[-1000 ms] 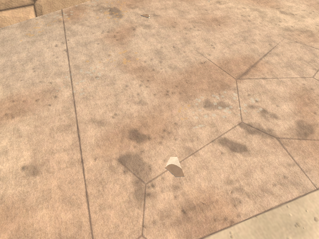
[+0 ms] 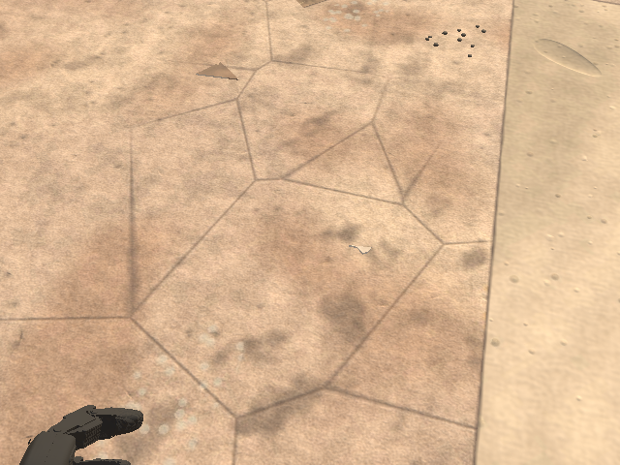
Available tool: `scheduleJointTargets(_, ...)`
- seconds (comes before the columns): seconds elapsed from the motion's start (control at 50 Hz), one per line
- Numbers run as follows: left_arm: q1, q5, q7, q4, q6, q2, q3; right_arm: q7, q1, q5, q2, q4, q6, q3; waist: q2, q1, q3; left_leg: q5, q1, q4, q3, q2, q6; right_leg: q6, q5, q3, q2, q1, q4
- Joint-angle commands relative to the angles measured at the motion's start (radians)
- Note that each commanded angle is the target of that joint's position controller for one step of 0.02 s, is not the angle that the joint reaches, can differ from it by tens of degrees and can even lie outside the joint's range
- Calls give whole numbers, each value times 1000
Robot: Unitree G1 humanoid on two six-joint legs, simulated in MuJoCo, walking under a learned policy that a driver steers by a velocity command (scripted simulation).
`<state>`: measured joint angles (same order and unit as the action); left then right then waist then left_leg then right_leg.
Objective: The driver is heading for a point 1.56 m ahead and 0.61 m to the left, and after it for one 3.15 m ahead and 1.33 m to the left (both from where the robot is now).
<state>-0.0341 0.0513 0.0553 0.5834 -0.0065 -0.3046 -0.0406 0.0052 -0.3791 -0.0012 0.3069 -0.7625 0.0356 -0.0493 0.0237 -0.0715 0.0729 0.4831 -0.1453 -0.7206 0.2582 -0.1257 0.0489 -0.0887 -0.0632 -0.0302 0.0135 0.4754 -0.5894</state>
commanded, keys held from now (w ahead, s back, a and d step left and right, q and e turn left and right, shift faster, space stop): q+shift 0.82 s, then shift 0.14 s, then e+shift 0.04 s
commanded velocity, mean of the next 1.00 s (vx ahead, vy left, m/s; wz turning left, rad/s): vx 0.03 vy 0.00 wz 0.64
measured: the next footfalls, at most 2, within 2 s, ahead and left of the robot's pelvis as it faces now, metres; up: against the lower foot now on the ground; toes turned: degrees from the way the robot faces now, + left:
left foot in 0.38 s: +0.04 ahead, +0.12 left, +0.00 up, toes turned +15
right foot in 0.88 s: +0.15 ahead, -0.02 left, +0.00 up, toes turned +47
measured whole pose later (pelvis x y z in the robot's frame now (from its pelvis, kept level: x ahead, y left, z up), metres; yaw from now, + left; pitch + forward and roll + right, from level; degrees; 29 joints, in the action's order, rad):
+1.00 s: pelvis +0.04 +0.01 +0.03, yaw +43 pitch +1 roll +1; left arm -0.15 0.02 -0.03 0.68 -0.02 -0.29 -0.03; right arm -0.02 -0.21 -0.02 0.35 -0.68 -0.06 -0.09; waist -0.05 -0.01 0.06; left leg 0.44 -0.44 -0.98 -0.20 0.18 0.02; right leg -0.04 -0.20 0.06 0.05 0.26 -0.45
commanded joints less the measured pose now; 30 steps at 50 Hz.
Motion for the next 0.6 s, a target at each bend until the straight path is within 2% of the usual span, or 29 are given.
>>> scheduleJointTargets(0.02, -256, -32, -34, -18, 29, -167, -32, 7, -192, -9, 25, 56, -45, 1, 174, 63, -412, 269, -282, -555, -198, 62, -16, -220, 1221, 520, -483, -589, 12)
scheduleJointTargets(0.04, -233, -63, -60, -11, 18, -107, -20, 14, -141, 4, 46, 35, -71, 3, 127, 132, -480, 173, -238, -537, -295, 84, -7, -274, 868, 437, -471, -509, 112)
scheduleJointTargets(0.06, -166, -55, -76, 1, 10, -76, -6, 13, -42, 11, 52, 52, -79, 9, 145, 117, -353, 127, -260, -495, -306, 76, -11, -247, 493, 379, -407, -389, 201)
scheduleJointTargets(0.08, -102, -42, -86, 18, 6, -46, 7, 14, 30, 1, 75, 57, -78, 2, 137, 91, -223, 80, -263, -423, -301, 67, -18, -184, 319, 301, -336, -288, 245)
scheduleJointTargets(0.1, -79, -32, -95, 31, 2, -59, 4, 12, 24, -9, 98, 43, -82, -10, 144, 67, -160, 54, -238, -396, -283, 77, -21, -156, 355, 234, -300, -228, 245)
scheduleJointTargets(0.12, -86, -32, -100, 41, 1, -67, 0, 9, -10, -12, 102, 22, -89, -17, 126, 54, -145, 33, -216, -392, -260, 91, -26, -148, 399, 176, -288, -207, 245)
scheduleJointTargets(0.16, -119, -28, -100, 57, 7, -60, -2, 0, -13, -5, 66, 19, -91, -19, 54, 52, -181, 35, -215, -370, -248, 103, -33, -154, 421, 138, -295, -248, 235)
scheduleJointTargets(0.18, -117, -27, -100, 61, 9, -56, -5, -4, 1, -2, 42, 25, -92, -16, 42, 50, -191, 27, -219, -338, -245, 97, -35, -154, 373, 122, -298, -261, 237)
scheduleJointTargets(0.22, -92, -21, -99, 59, 7, -44, -7, -14, 37, -1, 13, 43, -99, -11, 75, 52, -185, -8, -202, -247, -229, 88, -41, -141, 199, 80, -291, -242, 252)
scheduleJointTargets(0.28, -89, -14, -95, 62, -3, -47, -18, -31, 76, -4, 22, 76, -113, -18, 129, 63, -170, -39, -163, -135, -196, 92, -55, -126, 7, 47, -309, -208, 262)
scheduleJointTargets(0.32, -86, -18, -96, 64, -9, -69, -31, -42, 64, -4, 24, 87, -114, -22, 117, 47, -171, -69, -98, -30, -174, 97, -78, -93, -62, 22, -326, -178, 234)
scheduleJointTargets(0.34, -76, -25, -99, 64, -13, -80, -37, -47, 28, -5, 23, 78, -110, -24, 91, 22, -171, -122, -27, 69, -160, 112, -98, -54, -121, -13, -315, -138, 190)
scheduleJointTargets(0.36, -96, -26, -98, 73, -20, -72, -42, -49, -3, -14, 45, 66, -103, -33, 8, 11, -134, -157, 23, 192, -230, 109, -122, 11, -238, -65, -280, -61, 80)
scheduleJointTargets(0.38, -146, -28, -91, 75, -34, -28, -37, -38, 1, -29, 129, 82, -93, -50, -252, 22, -54, -155, 4, 427, -565, -81, -173, 102, -429, -163, -155, 92, -180)
scheduleJointTargets(0.4, -45, -28, -98, -4, -44, -16, -27, -23, 1, -31, 268, 110, -94, -85, -363, -1, 25, -327, -105, 519, -910, -255, -299, 142, -585, -53, 19, 261, -333)
scheduleJointTargets(0.42, -11, -22, -98, -8, -45, -21, -24, -6, 6, -35, 242, 105, -99, -87, -237, 9, 31, -293, -134, 515, -831, -223, -326, 135, -521, 59, -15, 235, -468)
scheduleJointTargets(0.44, -36, -33, -93, 7, -41, -34, -28, 3, 68, -24, 198, 117, -102, -74, -181, 51, 30, -254, -157, 488, -729, -151, -299, 130, -407, 86, -29, 216, -483)
scheduleJointTargets(0.46, -62, -34, -87, 27, -31, -47, -33, 2, 140, -20, 173, 133, -104, -68, -148, 86, 17, -273, -146, 462, -656, -80, -262, 127, -317, 88, -29, 197, -479)
scheduleJointTargets(0.48, -88, -19, -83, 44, -25, -59, -38, 0, 173, -11, 157, 150, -101, -66, -154, 90, -22, -380, -105, 429, -619, -40, -248, 127, -272, 77, -19, 187, -503)
scheduleJointTargets(0.5, -111, -11, -77, 58, -24, -63, -40, -5, 172, -5, 138, 155, -97, -63, -138, 88, -71, -480, -64, 401, -597, -19, -245, 132, -257, 78, -13, 170, -523)
scheduleJointTargets(0.54, -106, -17, -71, 53, -26, -52, -35, -10, 120, 2, 143, 147, -90, -69, -100, 69, -116, -571, 14, 368, -613, -14, -243, 140, -256, 88, -6, 180, -511)
scheduleJointTargets(0.6, -64, -26, -75, 34, -29, -47, -25, -6, 67, -1, 161, 142, -89, -81, -127, 32, -115, -543, 91, 352, -677, -3, -247, 146, -265, 105, 3, 215, -399)
Keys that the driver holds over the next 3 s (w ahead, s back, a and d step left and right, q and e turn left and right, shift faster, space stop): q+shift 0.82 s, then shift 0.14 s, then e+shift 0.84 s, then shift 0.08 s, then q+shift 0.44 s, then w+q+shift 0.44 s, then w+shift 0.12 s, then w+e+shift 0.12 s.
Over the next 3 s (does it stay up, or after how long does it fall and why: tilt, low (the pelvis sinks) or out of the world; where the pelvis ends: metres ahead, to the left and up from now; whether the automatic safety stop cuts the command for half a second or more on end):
stays up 0.33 0.17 -0.01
